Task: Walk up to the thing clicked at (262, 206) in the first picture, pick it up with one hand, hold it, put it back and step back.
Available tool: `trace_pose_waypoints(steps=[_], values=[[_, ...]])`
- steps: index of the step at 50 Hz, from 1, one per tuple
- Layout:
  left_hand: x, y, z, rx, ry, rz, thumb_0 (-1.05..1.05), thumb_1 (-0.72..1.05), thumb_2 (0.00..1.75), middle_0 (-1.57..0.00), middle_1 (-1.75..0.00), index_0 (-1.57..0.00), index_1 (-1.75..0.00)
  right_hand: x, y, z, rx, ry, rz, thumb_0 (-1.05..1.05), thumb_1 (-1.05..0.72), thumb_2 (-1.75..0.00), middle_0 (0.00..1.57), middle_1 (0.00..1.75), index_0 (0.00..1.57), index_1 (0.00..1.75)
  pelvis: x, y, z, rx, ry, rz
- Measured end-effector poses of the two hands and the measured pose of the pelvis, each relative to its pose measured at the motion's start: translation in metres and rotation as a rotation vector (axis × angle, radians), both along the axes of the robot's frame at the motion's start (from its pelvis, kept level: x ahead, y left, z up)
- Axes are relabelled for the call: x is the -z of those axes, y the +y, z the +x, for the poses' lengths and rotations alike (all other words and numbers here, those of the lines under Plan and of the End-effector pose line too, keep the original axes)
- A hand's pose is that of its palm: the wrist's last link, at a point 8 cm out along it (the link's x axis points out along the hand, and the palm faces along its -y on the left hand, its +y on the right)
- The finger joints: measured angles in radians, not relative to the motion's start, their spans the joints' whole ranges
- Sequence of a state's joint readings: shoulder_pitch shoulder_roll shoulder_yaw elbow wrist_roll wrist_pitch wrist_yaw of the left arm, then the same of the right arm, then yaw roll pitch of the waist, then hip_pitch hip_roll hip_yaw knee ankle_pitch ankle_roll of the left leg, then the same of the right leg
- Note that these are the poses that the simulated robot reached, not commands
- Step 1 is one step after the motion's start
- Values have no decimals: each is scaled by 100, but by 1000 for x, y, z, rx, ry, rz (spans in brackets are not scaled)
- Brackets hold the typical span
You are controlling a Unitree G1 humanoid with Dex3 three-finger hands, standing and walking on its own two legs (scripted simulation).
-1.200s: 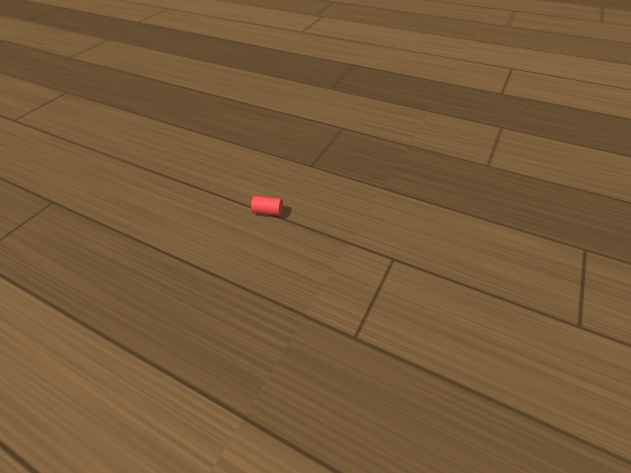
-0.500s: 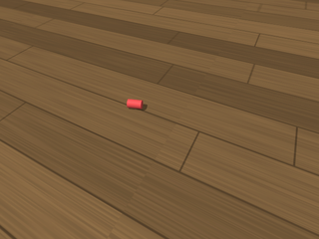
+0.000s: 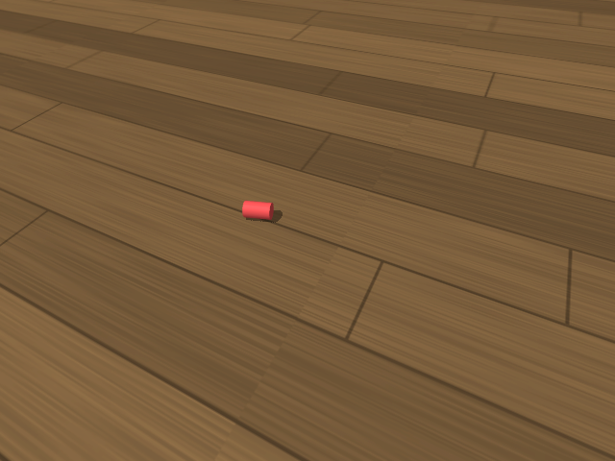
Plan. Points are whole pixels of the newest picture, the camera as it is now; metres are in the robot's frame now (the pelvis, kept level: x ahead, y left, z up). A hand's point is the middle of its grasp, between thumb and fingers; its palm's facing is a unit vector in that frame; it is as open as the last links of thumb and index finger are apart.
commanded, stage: walk up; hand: left
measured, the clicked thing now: (258, 210) +1.33 +0.27 -0.74
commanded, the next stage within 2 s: none
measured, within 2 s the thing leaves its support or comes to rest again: neither
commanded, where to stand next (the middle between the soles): +0.93 +0.10 m, yaw -12 degrees
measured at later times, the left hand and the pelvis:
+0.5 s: hand (98, 417) +0.24 +0.36 -0.14, palm faces -0.14 -0.92 -0.37, open 7.3 cm; pelvis +0.15 +0.08 +0.00, yaw -6 degrees
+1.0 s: hand (161, 289) +0.48 +0.32 -0.14, palm faces -0.17 -0.91 -0.39, open 7.3 cm; pelvis +0.38 +0.06 -0.01, yaw -10 degrees
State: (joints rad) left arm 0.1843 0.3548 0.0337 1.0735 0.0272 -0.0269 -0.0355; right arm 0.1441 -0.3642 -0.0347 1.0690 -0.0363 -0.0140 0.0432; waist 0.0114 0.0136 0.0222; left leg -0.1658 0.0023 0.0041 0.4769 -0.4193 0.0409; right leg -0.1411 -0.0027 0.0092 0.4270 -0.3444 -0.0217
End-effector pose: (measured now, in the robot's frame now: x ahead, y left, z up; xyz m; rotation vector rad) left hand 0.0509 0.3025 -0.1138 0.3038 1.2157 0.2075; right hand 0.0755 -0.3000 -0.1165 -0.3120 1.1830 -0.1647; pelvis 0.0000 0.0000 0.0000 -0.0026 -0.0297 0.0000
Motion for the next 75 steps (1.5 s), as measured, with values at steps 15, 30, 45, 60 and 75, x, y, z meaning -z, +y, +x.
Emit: trace_pose_waypoints(steps=[15, 30, 45, 60, 75], values=[[21, 101, 29, 12, 130, 59, 1, 91, 90, -20, -30, -21, -30, -15, 30, 57, 45, -87, -104, 0, -91, -90, 20, 30, 20, 30, 21, 67, 71, 58, -20, 2], [-18, 86, 270, 233, -85, 51, 1, 91, 90, -20, -30, -21, -30, 6, 63, 81, 197, 37, -1, 0, -90, -90, 20, 30, 20, 30, 10, 76, 195, 126, -23, 25], [-25, 36, 412, 221, -186, 46, 0, 90, 90, -20, -30, -21, -30, 11, 35, 274, 133, -53, 21, 1, -91, -90, 20, 30, 20, 30, 10, 48, 337, 166, -35, 3], [27, 123, 512, 212, -5, 62, 1, 90, 90, -20, -30, -21, -30, -15, 63, 435, 134, -150, -108, 0, -91, -90, 20, 30, 20, 30, 32, 102, 481, 191, -18, -17], [-10, 98, 683, 310, -71, 48, 1, 91, 90, -20, -30, -21, -30, 0, 98, 463, 250, 23, -8, 0, -90, -90, 20, 30, 20, 30, 11, 103, 596, 218, -23, 15]])
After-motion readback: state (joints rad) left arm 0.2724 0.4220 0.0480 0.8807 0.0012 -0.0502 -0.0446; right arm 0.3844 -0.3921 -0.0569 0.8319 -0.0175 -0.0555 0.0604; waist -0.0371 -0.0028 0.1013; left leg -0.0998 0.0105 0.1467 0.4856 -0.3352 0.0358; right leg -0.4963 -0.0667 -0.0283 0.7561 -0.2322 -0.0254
